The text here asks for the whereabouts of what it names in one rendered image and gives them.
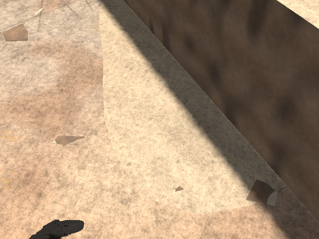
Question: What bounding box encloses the robot left hand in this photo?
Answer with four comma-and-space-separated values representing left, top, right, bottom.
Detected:
29, 219, 85, 239

